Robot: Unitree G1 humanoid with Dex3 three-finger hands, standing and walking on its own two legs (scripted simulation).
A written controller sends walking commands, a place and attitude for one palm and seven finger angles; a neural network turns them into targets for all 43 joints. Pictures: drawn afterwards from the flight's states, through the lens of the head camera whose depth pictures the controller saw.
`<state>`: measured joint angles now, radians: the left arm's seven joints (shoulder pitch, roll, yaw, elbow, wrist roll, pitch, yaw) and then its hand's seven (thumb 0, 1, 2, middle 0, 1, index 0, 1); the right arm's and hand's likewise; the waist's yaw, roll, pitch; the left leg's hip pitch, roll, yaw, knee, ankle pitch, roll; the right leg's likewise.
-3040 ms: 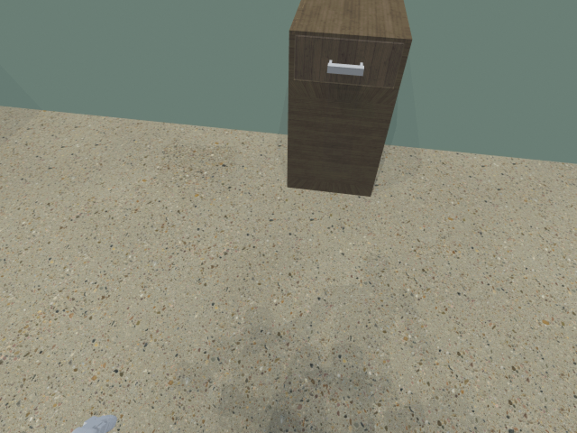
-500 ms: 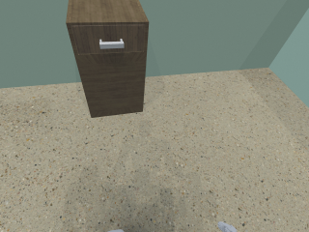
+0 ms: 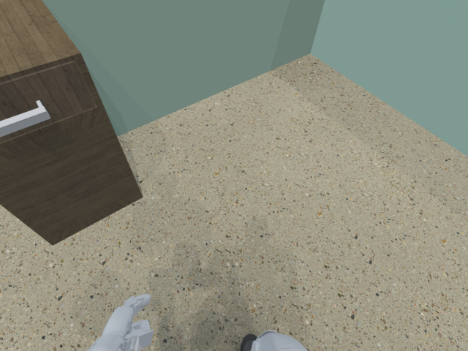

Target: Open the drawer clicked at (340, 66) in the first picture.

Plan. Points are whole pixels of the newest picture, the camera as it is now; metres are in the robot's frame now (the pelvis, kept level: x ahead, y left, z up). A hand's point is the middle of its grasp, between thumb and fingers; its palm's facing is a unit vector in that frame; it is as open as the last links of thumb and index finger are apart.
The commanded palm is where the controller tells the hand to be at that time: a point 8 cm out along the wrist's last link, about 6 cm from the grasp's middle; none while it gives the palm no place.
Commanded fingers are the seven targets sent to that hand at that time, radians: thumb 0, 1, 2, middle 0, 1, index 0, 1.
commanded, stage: walk to a spot facing it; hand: left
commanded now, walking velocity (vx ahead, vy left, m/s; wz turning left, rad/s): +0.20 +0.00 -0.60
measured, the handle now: (19, 116) +0.69 +0.57 -0.08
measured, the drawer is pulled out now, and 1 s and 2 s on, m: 0.00 0.00 0.00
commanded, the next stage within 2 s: turn to face it in 0.08 s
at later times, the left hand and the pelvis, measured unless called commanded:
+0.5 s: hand (114, 322) +0.20 +0.23 -0.17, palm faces +0.03 -0.98 -0.19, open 7.4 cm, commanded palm none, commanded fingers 0.00 0.90 0.90 -0.20 -0.30 -0.20 -0.30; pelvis +0.15 +0.05 +0.01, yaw -4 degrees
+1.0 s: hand (114, 313) +0.21 +0.22 -0.12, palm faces +0.24 -0.92 -0.30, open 7.4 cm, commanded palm none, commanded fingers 0.00 0.90 0.90 -0.20 -0.30 -0.20 -0.30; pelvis +0.14 +0.00 +0.02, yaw +13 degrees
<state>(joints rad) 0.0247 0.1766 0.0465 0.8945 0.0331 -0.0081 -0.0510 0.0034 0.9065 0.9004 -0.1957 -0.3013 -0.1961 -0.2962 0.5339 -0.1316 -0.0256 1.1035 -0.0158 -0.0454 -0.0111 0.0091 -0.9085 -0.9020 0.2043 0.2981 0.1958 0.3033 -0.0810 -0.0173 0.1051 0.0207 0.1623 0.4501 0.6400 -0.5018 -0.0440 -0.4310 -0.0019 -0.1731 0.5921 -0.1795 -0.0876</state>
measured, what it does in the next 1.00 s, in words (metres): walks ahead: left foot, then right foot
